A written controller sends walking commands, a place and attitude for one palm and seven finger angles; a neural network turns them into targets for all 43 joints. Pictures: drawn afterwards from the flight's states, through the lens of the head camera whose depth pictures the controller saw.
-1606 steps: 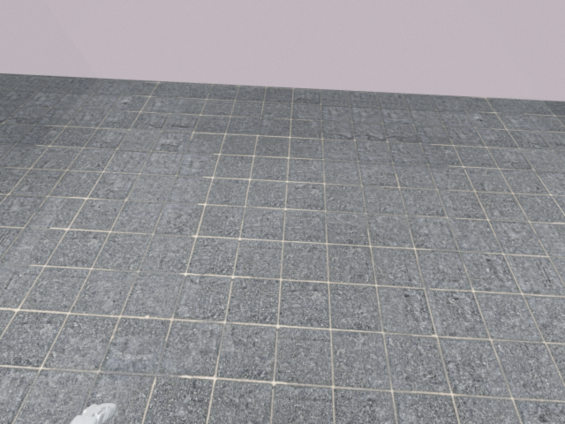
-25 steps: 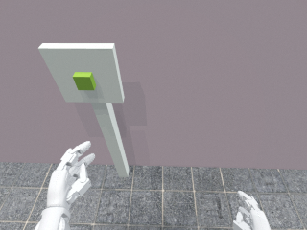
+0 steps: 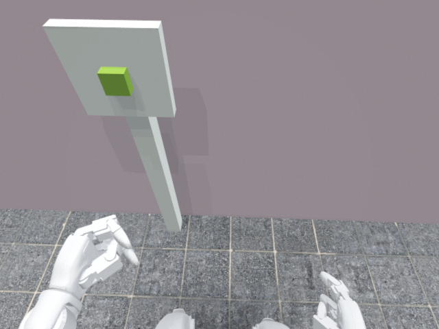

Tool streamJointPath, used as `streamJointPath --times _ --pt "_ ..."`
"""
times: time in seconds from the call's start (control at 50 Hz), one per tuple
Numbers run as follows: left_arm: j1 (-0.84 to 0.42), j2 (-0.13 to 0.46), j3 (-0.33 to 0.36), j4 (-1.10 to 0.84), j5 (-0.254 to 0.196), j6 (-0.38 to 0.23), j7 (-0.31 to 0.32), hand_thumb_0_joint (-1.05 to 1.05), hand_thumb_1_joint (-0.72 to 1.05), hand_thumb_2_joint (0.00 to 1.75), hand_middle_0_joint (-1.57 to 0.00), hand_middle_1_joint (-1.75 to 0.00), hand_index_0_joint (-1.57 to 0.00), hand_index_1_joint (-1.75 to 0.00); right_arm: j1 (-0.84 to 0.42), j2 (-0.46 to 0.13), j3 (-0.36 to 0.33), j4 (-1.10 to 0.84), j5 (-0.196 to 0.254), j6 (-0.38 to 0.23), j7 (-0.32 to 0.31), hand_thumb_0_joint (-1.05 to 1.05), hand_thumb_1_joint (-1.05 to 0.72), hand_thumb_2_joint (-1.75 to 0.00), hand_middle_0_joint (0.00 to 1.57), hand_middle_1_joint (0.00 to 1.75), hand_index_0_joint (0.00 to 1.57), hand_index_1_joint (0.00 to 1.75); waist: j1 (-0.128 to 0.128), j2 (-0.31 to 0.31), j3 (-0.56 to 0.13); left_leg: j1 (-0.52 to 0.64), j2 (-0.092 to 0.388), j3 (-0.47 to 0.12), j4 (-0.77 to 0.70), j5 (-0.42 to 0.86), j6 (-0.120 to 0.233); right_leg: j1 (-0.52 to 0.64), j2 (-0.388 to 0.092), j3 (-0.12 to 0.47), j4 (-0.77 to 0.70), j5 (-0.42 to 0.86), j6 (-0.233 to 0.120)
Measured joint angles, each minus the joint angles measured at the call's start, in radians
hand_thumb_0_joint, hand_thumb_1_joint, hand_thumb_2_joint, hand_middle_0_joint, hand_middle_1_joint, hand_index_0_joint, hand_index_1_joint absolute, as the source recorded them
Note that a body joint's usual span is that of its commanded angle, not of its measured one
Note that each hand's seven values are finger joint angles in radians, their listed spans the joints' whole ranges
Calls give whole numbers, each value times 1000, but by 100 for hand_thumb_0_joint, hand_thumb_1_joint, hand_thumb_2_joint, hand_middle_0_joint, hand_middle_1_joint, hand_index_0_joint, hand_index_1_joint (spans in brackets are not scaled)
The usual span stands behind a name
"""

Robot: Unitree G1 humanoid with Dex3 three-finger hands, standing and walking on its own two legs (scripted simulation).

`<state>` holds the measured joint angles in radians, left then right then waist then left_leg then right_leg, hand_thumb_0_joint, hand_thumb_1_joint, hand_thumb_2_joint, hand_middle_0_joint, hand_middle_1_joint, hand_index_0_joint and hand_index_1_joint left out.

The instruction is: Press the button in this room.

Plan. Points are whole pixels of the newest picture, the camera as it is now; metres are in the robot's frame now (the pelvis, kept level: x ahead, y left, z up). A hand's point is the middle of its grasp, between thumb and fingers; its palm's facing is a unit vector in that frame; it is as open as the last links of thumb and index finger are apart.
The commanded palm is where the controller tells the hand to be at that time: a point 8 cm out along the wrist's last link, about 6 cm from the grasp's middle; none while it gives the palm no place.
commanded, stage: raise the hand and make a fist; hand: left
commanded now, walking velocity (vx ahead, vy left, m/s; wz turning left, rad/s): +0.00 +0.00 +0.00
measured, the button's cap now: (116, 80) +0.57 +0.24 +0.14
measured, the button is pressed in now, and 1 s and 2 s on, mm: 0 0 0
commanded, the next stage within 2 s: aim a knuckle at the button in 1.22 s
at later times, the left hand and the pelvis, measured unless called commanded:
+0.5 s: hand (68, 232) +0.24 +0.23 +0.11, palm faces +0.05 -1.00 -0.06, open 3.1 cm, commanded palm +0.21 +0.28 +0.11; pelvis +0.03 +0.03 +0.02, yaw +1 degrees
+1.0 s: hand (70, 214) +0.26 +0.23 +0.13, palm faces -0.01 -1.00 -0.04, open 3.1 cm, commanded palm +0.23 +0.28 +0.14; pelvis +0.03 +0.02 +0.04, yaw +1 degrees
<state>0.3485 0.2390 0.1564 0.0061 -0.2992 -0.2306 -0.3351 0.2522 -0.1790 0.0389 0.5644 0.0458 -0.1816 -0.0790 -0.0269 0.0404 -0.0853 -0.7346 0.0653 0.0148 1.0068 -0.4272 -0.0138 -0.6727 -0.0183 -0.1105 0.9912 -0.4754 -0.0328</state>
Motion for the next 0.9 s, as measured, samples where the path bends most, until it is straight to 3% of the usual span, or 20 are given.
streamJointPath --times 0.04,0.12,0.18,0.22,0.3,0.46,0.62,0.78,0.9 --pt "44 -16 25 -32 -4 13 58 1 90 90 -109 -127 -109 -127 32 -2 -14 1 -3 4 -1 2 -90 -90 20 30 21 31 -4 -3 -3 33 -1 15 -34 6 6 27 0 14 -32 11 6" --pt "103 -22 56 -93 20 -67 137 1 90 90 -118 -137 -118 -138 70 -29 -40 14 -15 -7 7 2 -90 -90 20 30 21 30 8 -8 -3 59 -8 22 -61 9 15 55 -6 19 -64 19 16" --pt "105 -13 48 -99 31 -125 124 1 90 90 -123 -143 -123 -143 65 -61 -46 26 -16 -24 14 2 -90 -90 20 30 20 30 14 -5 3 51 -16 14 -53 5 23 57 -13 11 -67 17 24" --pt "95 -10 31 -89 28 -133 93 1 90 90 -125 -145 -125 -145 49 -77 -46 29 -12 -35 14 2 -90 -90 20 30 20 30 16 -2 9 48 -20 11 -49 3 28 59 -16 8 -70 18 28" --pt "82 -4 2 -84 30 -92 55 1 90 90 -128 -148 -128 -148 15 -83 -45 19 -6 -57 8 2 -90 -90 20 30 20 30 17 -8 7 63 -24 15 -62 2 36 76 -19 12 -89 23 36" --pt "59 1 40 -150 23 -47 108 1 90 90 -130 -149 -130 -150 -24 -50 -21 -22 -6 -61 17 2 -90 -90 20 30 20 30 30 -13 -11 145 -31 16 -113 4 41 165 -21 11 -154 34 45" --pt "16 18 29 -123 32 64 56 1 90 90 -130 -150 -130 -150 -33 -49 17 -40 -7 -42 22 2 -90 -90 20 30 21 30 46 6 1 202 -38 12 -161 18 45 229 -24 5 -212 52 50" --pt "-41 40 89 -120 4 68 51 1 90 90 -130 -150 -130 -150 -2 -56 29 -4 -7 -39 17 2 -90 -90 20 30 21 31 49 5 16 256 -37 9 -212 38 37 282 -20 1 -261 69 44" --pt "-77 51 101 -74 -14 115 8 1 90 90 -130 -150 -130 -150 15 -78 22 19 -1 -37 12 2 -90 -90 20 30 21 31 39 16 12 290 -36 13 -251 55 33 310 -17 4 -292 83 40"
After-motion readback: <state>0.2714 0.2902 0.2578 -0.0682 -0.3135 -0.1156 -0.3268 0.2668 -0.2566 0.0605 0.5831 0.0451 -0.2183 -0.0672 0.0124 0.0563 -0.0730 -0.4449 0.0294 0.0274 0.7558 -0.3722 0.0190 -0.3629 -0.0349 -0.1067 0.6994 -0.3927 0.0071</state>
